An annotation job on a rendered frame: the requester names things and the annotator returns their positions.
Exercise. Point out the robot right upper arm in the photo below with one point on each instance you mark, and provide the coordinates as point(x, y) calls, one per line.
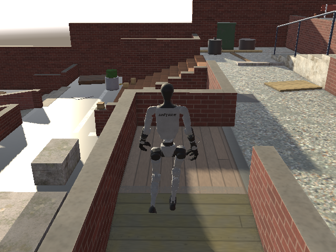
point(186, 119)

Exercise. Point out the robot left upper arm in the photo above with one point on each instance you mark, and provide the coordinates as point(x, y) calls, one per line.
point(148, 120)

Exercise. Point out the robot right thigh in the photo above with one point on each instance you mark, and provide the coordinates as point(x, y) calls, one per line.
point(180, 154)

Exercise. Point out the right robot forearm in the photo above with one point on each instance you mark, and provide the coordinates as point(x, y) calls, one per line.
point(192, 141)

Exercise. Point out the left robot hand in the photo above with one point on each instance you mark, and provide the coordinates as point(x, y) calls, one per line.
point(141, 146)

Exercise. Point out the left robot forearm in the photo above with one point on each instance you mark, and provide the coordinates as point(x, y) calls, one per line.
point(143, 137)

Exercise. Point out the right robot hand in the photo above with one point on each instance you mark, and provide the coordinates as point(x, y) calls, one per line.
point(192, 152)

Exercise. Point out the left robot shin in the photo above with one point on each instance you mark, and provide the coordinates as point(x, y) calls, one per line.
point(154, 190)

